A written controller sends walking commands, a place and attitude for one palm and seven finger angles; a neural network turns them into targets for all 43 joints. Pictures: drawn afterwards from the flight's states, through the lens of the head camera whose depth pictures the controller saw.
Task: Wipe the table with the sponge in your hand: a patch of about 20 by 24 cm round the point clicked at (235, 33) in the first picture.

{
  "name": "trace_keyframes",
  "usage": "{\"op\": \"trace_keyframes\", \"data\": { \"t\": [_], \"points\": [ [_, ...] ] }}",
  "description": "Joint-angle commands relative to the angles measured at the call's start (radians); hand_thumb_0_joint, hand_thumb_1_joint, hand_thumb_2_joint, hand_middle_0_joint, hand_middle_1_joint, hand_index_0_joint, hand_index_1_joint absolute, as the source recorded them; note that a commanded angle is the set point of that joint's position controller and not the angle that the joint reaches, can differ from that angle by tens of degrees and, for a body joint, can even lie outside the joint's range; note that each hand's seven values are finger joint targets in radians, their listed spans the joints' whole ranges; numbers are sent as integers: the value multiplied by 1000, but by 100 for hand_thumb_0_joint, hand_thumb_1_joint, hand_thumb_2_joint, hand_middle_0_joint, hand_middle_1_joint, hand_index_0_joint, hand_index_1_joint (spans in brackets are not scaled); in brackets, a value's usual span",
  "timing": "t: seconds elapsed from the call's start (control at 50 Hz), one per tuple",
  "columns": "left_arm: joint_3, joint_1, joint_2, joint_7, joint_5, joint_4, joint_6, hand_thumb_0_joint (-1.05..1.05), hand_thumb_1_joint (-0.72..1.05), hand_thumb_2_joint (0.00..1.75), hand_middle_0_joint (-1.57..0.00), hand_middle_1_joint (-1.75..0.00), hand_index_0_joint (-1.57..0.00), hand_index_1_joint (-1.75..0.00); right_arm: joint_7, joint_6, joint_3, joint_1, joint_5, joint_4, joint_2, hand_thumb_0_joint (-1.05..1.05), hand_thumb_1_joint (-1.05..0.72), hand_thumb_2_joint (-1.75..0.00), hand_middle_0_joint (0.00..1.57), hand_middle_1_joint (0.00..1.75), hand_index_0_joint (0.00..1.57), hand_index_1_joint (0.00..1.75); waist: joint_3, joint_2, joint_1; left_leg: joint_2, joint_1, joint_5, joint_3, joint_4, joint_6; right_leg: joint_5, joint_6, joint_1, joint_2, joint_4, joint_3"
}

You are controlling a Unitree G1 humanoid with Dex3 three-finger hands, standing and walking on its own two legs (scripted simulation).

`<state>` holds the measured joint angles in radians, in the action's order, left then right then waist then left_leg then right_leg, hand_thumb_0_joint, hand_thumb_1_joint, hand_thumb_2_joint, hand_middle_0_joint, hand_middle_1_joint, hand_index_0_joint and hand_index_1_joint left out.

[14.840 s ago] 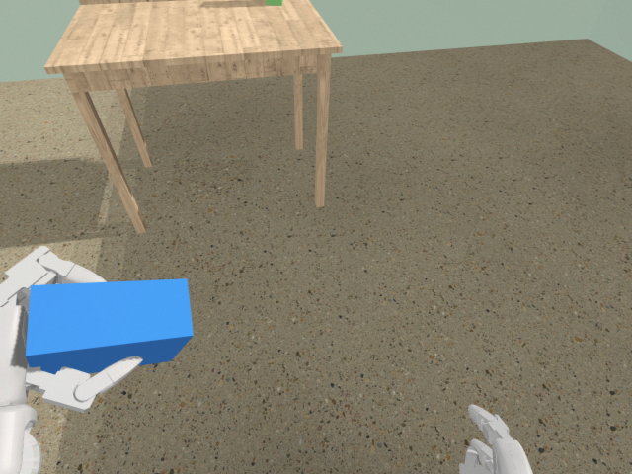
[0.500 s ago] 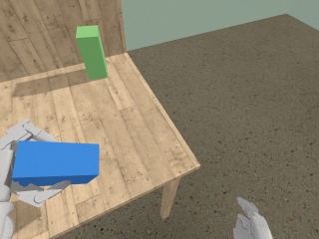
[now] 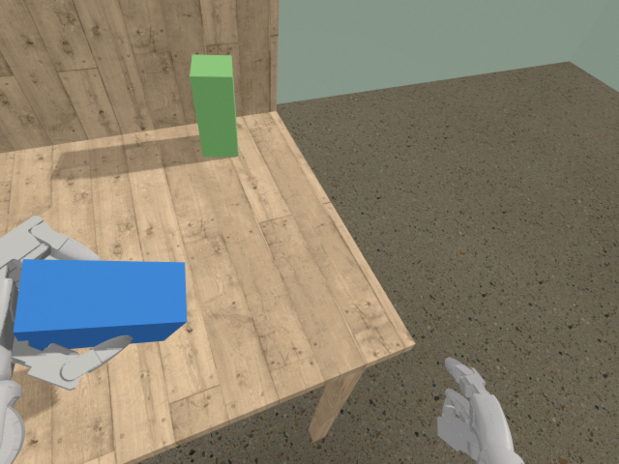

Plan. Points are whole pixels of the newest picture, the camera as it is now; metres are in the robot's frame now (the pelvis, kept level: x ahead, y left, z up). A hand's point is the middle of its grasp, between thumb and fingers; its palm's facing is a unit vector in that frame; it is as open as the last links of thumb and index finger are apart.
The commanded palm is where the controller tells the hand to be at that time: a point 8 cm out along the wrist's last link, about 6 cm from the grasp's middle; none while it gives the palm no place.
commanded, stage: look again from close up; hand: left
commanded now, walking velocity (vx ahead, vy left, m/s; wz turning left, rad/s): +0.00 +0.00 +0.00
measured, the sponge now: (129, 306) +0.23 +0.21 +0.13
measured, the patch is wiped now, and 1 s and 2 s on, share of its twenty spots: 0.00 0.00 0.00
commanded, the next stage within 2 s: shuffle to correct the standing spot in 0.36 s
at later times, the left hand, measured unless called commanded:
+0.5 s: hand (45, 325) +0.19 +0.26 +0.15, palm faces +0.35 -0.85 -0.39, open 10.1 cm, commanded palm +0.14 +0.29 +0.17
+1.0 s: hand (111, 347) +0.18 +0.20 +0.16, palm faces +0.31 -0.85 -0.42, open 10.1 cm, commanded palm +0.12 +0.24 +0.17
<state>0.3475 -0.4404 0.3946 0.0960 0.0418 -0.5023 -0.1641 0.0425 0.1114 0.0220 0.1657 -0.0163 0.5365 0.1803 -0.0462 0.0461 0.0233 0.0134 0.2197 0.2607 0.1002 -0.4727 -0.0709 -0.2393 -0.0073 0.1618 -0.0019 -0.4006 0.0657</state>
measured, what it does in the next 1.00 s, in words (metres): shifts its weight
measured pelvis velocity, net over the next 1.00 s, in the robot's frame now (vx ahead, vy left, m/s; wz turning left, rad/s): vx -0.04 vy -0.04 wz -0.01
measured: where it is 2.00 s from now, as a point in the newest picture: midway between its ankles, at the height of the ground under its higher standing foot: outside the picture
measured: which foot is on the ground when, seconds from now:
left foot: down 0.00-1.00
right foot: down 0.00-1.00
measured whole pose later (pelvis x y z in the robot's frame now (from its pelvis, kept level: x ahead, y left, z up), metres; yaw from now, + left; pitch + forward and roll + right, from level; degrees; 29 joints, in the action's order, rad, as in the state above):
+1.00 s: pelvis -0.04 -0.04 +0.00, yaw -1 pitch +0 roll -2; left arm 0.39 -0.45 0.41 0.07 0.07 -0.56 -0.21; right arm 0.04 0.14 -0.01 0.18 -0.01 0.53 0.18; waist -0.11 0.03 0.03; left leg -0.06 0.32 0.22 0.08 -0.54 -0.02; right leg -0.20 0.06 0.26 0.06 -0.45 0.08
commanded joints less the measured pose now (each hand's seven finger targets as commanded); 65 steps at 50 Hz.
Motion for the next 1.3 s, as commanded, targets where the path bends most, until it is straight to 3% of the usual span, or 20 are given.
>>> {"op": "trace_keyframes", "data": {
  "t": [0.0, 0.06, 0.14, 0.34, 0.46, 0.54, 0.68, 0.74, 0.76, 0.84, 0.96, 1.02, 1.04, 1.06, 1.08, 1.1, 1.14, 1.2, 1.26, 1.28],
  "points": [
    [100, 111, 150, 25, 15, -248, -66, 0, 10, 130, -120, -160, -120, -160, 17, 51, -53, -37, 1, -134, 144, 0, -90, -90, 20, 30, 20, 30, 177, -145, -8, -141, -58, -318, -146, 94, 62, 240, 28, -60, -72, 15, -76],
    [77, 102, 122, 26, 14, -210, -62, 0, 10, 130, -120, -160, -120, -160, 19, 51, -47, -42, 3, -131, 141, 0, -90, -90, 20, 30, 20, 30, 155, -123, -10, -134, -33, -203, -150, 123, 59, 190, 28, -54, -67, 31, -73],
    [104, 123, 152, 33, 5, -217, -65, 0, 10, 130, -120, -160, -120, -160, 22, 56, -50, -52, -2, -128, 141, 0, -90, -90, 20, 30, 20, 30, 142, -138, -7, -135, -14, -120, -156, 148, 62, 154, 27, -54, -64, 31, -77],
    [129, 67, 163, 31, 2, -220, -86, 0, 10, 130, -120, -160, -120, -160, 18, 68, -56, -35, 0, -122, 144, 0, -90, -90, 20, 30, 20, 30, 156, -128, -5, -141, -13, -158, -178, 163, 92, 122, 28, -64, -54, 12, -51],
    [95, 79, 126, 24, 4, -180, -89, 0, 10, 130, -120, -160, -120, -160, 19, 68, -53, -25, 4, -117, 146, 0, -90, -90, 20, 30, 20, 30, 110, -124, -11, -152, 34, -36, -194, 205, 86, 76, 24, -50, -44, 15, -52],
    [118, 125, 158, 26, 1, -217, -91, 0, 10, 130, -120, -160, -120, -160, 17, 75, -61, -40, 0, -120, 143, 0, -90, -90, 20, 30, 20, 30, 116, -153, -9, -177, -14, -109, -199, 207, 102, 68, 21, -23, -33, -14, -52],
    [110, 103, 141, 18, 13, -222, -88, 0, 10, 130, -120, -160, -120, -160, 2, 71, -72, -31, 3, -131, 140, 0, -90, -90, 20, 30, 20, 30, 123, -156, -12, -212, 16, -107, -200, 179, 77, 71, 23, -42, -39, -9, -53],
    [136, 64, 155, 21, 19, -227, -83, 0, 10, 130, -120, -160, -120, -160, -1, 69, -73, -43, -3, -134, 136, 0, -90, -90, 20, 30, 20, 30, 137, -133, -10, -198, 5, -117, -172, 138, 67, 113, 27, -33, -44, 13, -64],
    [111, 65, 126, 15, 26, -223, -84, 0, 10, 130, -120, -160, -120, -160, -1, 65, -71, -34, 1, -135, 137, 0, -90, -90, 20, 30, 20, 30, 137, -127, -13, -196, 18, -92, -173, 137, 58, 113, 28, -35, -45, 18, -65],
    [151, 51, 167, 10, 36, -275, -91, 0, 10, 130, -120, -160, -120, -160, 7, 75, -75, -47, -3, -143, 132, 0, -90, -90, 20, 30, 20, 30, 142, -157, -8, -202, 1, -242, -160, 67, 54, 218, 35, 9, -60, 4, -100],
    [163, 23, 163, -12, 47, -282, -122, 0, 10, 130, -120, -160, -120, -160, 16, 80, -80, -27, 17, -135, 135, 0, -90, -90, 20, 30, 20, 30, 182, -143, -5, -227, 54, -246, -156, 11, 28, 241, 28, 11, -75, -36, -104],
    [196, 5, 188, -15, 52, -291, -140, 0, 10, 130, -120, -160, -120, -160, 19, 91, -95, -10, 11, -134, 139, 0, -90, -90, 20, 30, 20, 30, 212, -68, -6, -158, 53, -76, -107, -98, 41, 297, 29, 47, -133, 1, -172],
    [190, -46, 174, -1, 57, -250, -121, 0, 10, 130, -120, -160, -120, -160, 18, 83, -89, -15, -2, -129, 133, 0, -90, -90, 20, 30, 20, 30, 224, -52, -9, -106, 20, 23, -80, -138, 55, 230, 48, 95, -167, 64, -235],
    [156, -40, 147, 5, 63, -248, -112, 0, 10, 130, -120, -160, -120, -160, 15, 70, -81, 2, -4, -129, 130, 0, -90, -90, 20, 30, 20, 30, 233, 6, -13, -61, 16, 111, -71, -202, 60, 50, 51, 131, -216, 137, -301],
    [170, -25, 172, 20, 63, -261, -104, 0, 10, 130, -120, -160, -120, -160, 18, 65, -80, -1, -11, -128, 131, 0, -90, -90, 20, 30, 20, 30, 208, 46, -11, -31, 24, 138, -81, -279, 65, -105, 61, 172, -266, 208, -374],
    [165, -24, 170, 35, 61, -258, -89, 0, 10, 130, -120, -160, -120, -160, 19, 60, -69, -9, -8, -119, 126, 0, -90, -90, 20, 30, 20, 30, 189, 64, -13, -24, 53, 119, -103, -311, 65, -154, 85, 156, -295, 228, -390],
    [154, -14, 173, 60, 46, -243, -67, 0, 10, 130, -120, -160, -120, -160, 24, 58, -53, -48, -10, -94, 131, 0, -90, -90, 20, 30, 20, 30, 158, 13, -24, -30, 50, 96, -140, -245, 61, -142, 122, 152, -294, 204, -371],
    [142, -1, 168, 72, 28, -225, -62, 0, 10, 130, -120, -160, -120, -160, 32, 66, -54, -33, 0, -88, 135, 0, -90, -90, 20, 30, 20, 30, 144, 22, -16, -42, 26, 39, -121, 14, 38, -77, 62, 30, -215, 160, -264],
    [130, -8, 159, 73, 20, -216, -67, 0, 10, 130, -120, -160, -120, -160, 36, 59, -68, -38, -3, -87, 160, 0, -90, -90, 20, 30, 20, 30, 174, -28, -6, -99, -13, -128, -135, 85, 25, 99, -1, -75, -146, 103, -191],
    [663, 984, 928, 53, -127, -426, -165, 0, 10, 130, -120, -160, -120, -160, 29, 123, -69, 151, 37, -19, 158, 0, -90, -90, 20, 30, 20, 30, -18, -16, 8, -25, 80, -161, 11, -24, 67, 133, -129, 124, -31, 121, -156]
  ]
}}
